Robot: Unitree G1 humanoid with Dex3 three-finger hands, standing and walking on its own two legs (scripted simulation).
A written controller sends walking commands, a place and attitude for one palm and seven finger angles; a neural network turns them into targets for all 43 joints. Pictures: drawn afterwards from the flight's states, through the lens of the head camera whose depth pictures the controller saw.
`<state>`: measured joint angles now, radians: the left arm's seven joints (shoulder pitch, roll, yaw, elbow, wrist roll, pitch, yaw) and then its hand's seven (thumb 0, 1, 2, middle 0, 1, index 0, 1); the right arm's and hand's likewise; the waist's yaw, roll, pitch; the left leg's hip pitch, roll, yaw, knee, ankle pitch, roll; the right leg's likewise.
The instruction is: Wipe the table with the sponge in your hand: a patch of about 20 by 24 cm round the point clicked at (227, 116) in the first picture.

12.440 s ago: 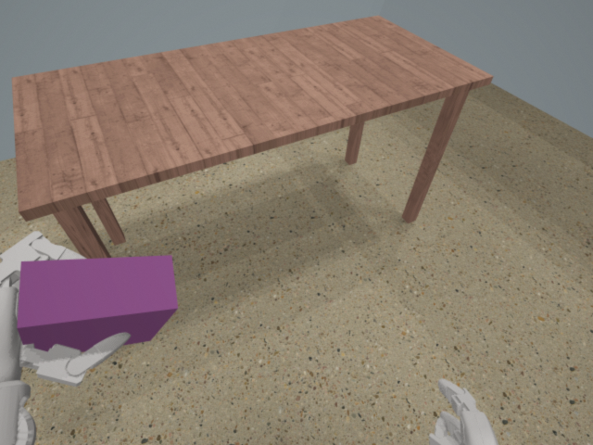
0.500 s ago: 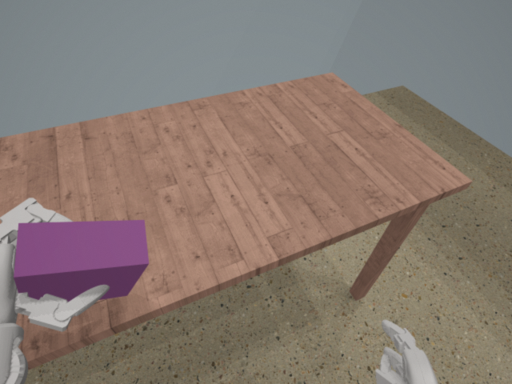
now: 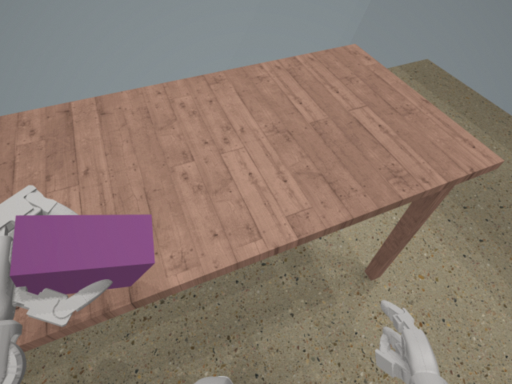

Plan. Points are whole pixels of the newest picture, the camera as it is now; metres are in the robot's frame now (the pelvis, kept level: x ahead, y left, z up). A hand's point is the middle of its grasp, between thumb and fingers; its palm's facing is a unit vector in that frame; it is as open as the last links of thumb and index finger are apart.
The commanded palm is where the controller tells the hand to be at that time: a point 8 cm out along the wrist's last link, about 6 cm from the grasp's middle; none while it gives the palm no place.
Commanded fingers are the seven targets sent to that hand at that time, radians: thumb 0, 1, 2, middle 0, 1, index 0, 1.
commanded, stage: come to a stop and stand still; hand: left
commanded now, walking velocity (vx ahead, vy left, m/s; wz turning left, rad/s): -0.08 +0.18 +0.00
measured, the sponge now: (104, 257) +0.23 +0.20 +0.14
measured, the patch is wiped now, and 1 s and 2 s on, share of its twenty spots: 0.00 0.00 0.00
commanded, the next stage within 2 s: look again from close up in 1.12 s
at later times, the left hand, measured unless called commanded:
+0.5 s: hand (7, 219) +0.24 +0.30 +0.18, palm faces +0.44 -0.80 -0.42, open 9.8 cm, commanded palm +0.16 +0.30 +0.19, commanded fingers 0.00 0.10 1.30 -1.20 -1.60 -1.20 -1.60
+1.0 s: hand out of the picture +0.22 +0.31 +0.18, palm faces +0.39 -0.86 -0.33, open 9.8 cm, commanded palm +0.16 +0.34 +0.19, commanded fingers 0.00 0.10 1.30 -1.20 -1.60 -1.20 -1.60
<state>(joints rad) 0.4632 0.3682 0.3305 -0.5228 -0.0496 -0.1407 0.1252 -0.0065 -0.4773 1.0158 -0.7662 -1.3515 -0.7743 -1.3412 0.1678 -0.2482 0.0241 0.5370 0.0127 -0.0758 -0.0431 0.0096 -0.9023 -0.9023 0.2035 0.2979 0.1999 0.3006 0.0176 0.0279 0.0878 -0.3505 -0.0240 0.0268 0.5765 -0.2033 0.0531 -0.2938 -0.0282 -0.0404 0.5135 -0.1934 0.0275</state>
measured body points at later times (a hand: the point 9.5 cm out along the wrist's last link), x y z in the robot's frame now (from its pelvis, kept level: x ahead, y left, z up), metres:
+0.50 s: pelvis -0.01 +0.02 +0.01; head +0.01 +0.03 +0.46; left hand +0.21 +0.34 +0.21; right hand +0.17 -0.20 -0.08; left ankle +0.03 +0.12 -0.73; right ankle +0.00 -0.09 -0.73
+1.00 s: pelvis +0.00 +0.06 +0.01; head +0.02 +0.09 +0.46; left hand +0.19 +0.35 +0.20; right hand +0.18 -0.15 -0.06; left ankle +0.03 +0.12 -0.73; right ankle +0.00 -0.09 -0.73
